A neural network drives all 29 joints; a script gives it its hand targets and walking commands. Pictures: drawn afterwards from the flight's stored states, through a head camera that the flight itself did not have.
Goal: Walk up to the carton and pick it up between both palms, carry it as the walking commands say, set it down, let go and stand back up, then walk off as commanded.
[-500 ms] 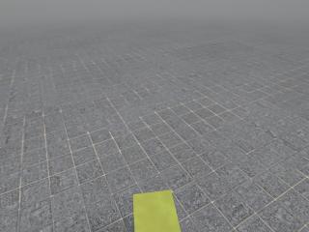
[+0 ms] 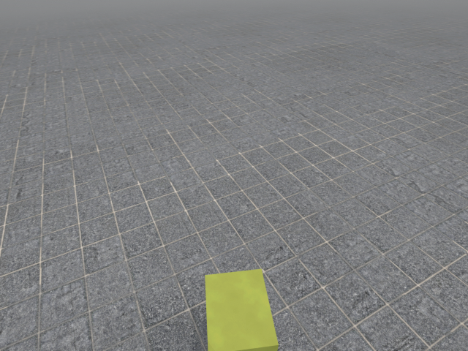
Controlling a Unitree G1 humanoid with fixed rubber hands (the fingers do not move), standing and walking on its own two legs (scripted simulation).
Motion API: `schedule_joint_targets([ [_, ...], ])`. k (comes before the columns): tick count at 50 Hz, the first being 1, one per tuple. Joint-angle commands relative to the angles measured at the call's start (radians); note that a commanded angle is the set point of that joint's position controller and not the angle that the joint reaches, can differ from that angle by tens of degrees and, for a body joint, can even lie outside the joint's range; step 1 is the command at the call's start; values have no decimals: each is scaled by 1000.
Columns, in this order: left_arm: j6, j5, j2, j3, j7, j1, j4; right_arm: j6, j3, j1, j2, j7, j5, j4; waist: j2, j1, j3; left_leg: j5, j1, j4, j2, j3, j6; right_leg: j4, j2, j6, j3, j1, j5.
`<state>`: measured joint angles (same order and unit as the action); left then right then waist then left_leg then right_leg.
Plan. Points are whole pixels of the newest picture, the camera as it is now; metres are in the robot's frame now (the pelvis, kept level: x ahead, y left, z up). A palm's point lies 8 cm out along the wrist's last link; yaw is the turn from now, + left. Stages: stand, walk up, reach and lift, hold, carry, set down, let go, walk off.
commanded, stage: stand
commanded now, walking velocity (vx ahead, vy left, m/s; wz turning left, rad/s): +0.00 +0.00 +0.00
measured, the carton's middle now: (238, 322) +0.50 +0.03 -0.64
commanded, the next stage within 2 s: walk off in 0.54 s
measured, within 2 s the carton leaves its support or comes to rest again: neither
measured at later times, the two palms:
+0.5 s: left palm out of the picture +0.04 +0.27 -0.13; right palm out of the picture +0.05 -0.28 -0.12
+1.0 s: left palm out of the picture +0.04 +0.25 -0.14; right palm out of the picture +0.07 -0.27 -0.13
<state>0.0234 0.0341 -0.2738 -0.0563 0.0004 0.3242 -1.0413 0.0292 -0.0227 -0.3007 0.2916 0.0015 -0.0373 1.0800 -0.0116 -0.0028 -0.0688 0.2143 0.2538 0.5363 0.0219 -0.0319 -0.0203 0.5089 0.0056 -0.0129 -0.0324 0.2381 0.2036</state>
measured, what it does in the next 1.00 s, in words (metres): lifts its right foot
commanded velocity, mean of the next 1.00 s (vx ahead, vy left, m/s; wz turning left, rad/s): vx -0.07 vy -0.06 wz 0.00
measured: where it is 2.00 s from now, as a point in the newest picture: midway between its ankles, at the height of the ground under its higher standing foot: outside the picture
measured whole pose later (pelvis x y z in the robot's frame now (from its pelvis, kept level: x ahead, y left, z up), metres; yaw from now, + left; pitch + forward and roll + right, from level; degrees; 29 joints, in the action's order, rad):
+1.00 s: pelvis +0.01 -0.02 +0.00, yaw +1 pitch -3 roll -1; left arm -0.08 0.01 -0.26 -0.06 -0.02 0.20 -1.10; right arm -0.01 -0.01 -0.16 0.22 -0.04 -0.04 1.06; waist 0.00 0.04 0.04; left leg 0.21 0.27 0.53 0.01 -0.07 0.00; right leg 0.82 0.02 -0.03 -0.01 0.33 0.46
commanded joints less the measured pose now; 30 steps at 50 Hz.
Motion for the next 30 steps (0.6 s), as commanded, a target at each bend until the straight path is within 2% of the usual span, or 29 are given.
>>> schedule_joint_targets([
  [1, 26, -3, -206, -41, -12, -31, 64, 19, -41, 40, 209, -12, 4, -64, 32, -8, 191, 308, 107, -232, -116, -185, -53, -157, -82, 45, -112, 93, 234],
  [2, 26, -10, -196, -39, -9, -9, 58, 22, -46, 35, 211, -12, 1, -63, -16, -9, 195, 307, 102, -233, -107, -182, -46, -153, -86, 47, -117, 99, 240],
  [3, 25, -6, -202, -38, -10, -27, 65, 19, -44, 38, 230, -15, 2, -59, 6, -3, 175, 290, 77, -222, -116, -178, -45, -169, -94, 47, -122, 90, 240],
  [4, 29, -5, -212, -35, -15, -60, 70, 16, -33, 60, 180, -11, 5, -71, 35, -14, 193, 261, 105, -212, -111, -169, -38, -166, -96, 40, -119, 92, 232],
  [5, 33, 3, -202, -36, -19, -44, 53, 21, -38, 40, 198, -11, 9, -61, 25, 7, 187, 252, 74, -196, -108, -163, -40, -183, -112, 47, -136, 108, 260],
  [6, 32, 5, -203, -38, -14, -70, 78, 20, -34, 53, 186, -18, 10, -70, 24, 2, 176, 220, 58, -183, -111, -161, -46, -181, -109, 47, -135, 111, 239],
  [7, 31, -3, -207, -38, -16, -54, 62, 22, -33, 23, 178, -16, 9, -60, 42, 9, 168, 222, 54, -182, -103, -163, -47, -203, -117, 44, -146, 104, 275],
  [9, 31, -2, -198, -35, -15, -71, 62, 21, -42, 60, 210, -15, 7, -76, 35, 19, 129, 163, 15, -147, -97, -144, -44, -219, -112, 38, -138, 95, 251],
  [10, 31, 2, -222, -42, -17, -100, 69, 22, -31, 28, 163, -14, 7, -65, 48, 30, 129, 142, 15, -151, -94, -134, -41, -204, -119, 45, -146, 80, 249],
  [11, 29, -9, -219, -42, -16, -73, 58, 17, -45, 10, 213, -21, 4, -46, 22, 14, 161, 175, 28, -177, -121, -176, -54, -185, -114, 44, -118, 108, 233],
  [12, 29, -10, -199, -33, -15, -81, 53, 18, -33, 43, 196, -11, 17, -52, 16, 6, 208, 192, 66, -179, -109, -169, -50, -202, -120, 41, -130, 110, 224],
  [13, 32, -19, -225, -52, -15, -57, 54, 19, -38, 40, 198, -12, 9, -56, 2, -7, 182, 210, 70, -202, -120, -179, -50, -185, -113, 41, -120, 69, 217],
  [14, 28, -9, -205, -44, -15, -64, 51, 21, -51, 75, 238, -12, 15, -66, -56, -6, 186, 210, 64, -200, -116, -178, -46, -186, -112, 46, -121, 87, 213],
  [15, 24, -12, -217, -51, -16, -72, 56, 20, -36, 59, 184, -17, 2, -60, -49, -10, 132, 233, 66, -208, -123, -187, -52, -171, -111, 46, -115, 34, 195],
  [16, 23, -11, -224, -48, -19, -61, 37, 20, -27, 70, 187, -15, -3, -63, -46, -14, 172, 230, 76, -220, -127, -183, -46, -167, -109, 40, -104, 52, 188],
  [17, 28, -6, -237, -48, -25, -79, 36, 23, -33, 86, 186, -15, 4, -74, 2, -9, 163, 222, 91, -208, -120, -185, -44, -178, -112, 37, -106, 36, 207],
  [18, 27, -6, -220, -47, -20, -84, 45, 21, -37, 73, 227, -19, 10, -66, 16, -2, 143, 224, 69, -208, -115, -182, -42, -184, -106, 37, -115, 41, 221],
  [20, 23, -8, -181, -34, -9, -110, 50, 22, -39, 65, 234, -20, 10, -59, -2, 13, 140, 159, 13, -193, -127, -175, -42, -181, -118, 43, -99, 68, 192],
  [21, 19, -11, -162, -26, -7, -96, 41, 25, -39, 100, 225, -17, 10, -67, 36, -4, 112, 162, 15, -188, -130, -184, -45, -172, -101, 31, -75, 31, 144],
  [22, 21, -9, -176, -30, -10, -82, 27, 25, -36, 81, 210, -14, 7, -65, 58, -4, 134, 157, 54, -202, -127, -195, -52, -153, -94, 33, -64, 3, 129],
  [23, 23, -11, -179, -29, -13, -85, 28, 23, -32, 82, 218, -16, 13, -68, -30, -6, 163, 136, 33, -182, -119, -163, -47, -172, -112, 38, -89, 43, 107],
  [25, 27, -10, -223, -36, -18, -96, 23, 23, -24, 56, 170, -19, 16, -50, 12, 0, 140, 121, 36, -200, -120, -167, -41, -165, -123, 42, -104, -4, 141],
  [26, 25, -11, -234, -42, -18, -117, 25, 23, -32, 102, 221, -24, 14, -70, -39, -7, 146, 118, 33, -193, -117, -173, -37, -187, -125, 46, -117, 26, 142],
  [27, 24, -15, -213, -32, -10, -103, 28, 22, -27, 73, 186, -23, 13, -47, -10, 0, 116, 121, 15, -201, -118, -167, -42, -160, -110, 39, -93, -9, 122],
  [28, 22, -16, -180, -25, -14, -85, 5, 23, -30, 83, 229, -23, 12, -51, -18, -8, 110, 107, 2, -189, -122, -160, -42, -178, -118, 37, -89, -13, 93],
  [29, 22, -21, -192, -27, -12, -104, 28, 19, -25, 111, 216, -26, 11, -55, -28, -3, 113, 136, 12, -204, -128, -191, -49, -167, -112, 28, -80, -13, 99],
  [30, 16, -11, -221, -32, -18, -151, 23, 20, -30, 101, 213, -20, 20, -59, 55, 15, 155, 103, 15, -196, -116, -167, -37, -200, -114, 32, -92, 22, 131],
])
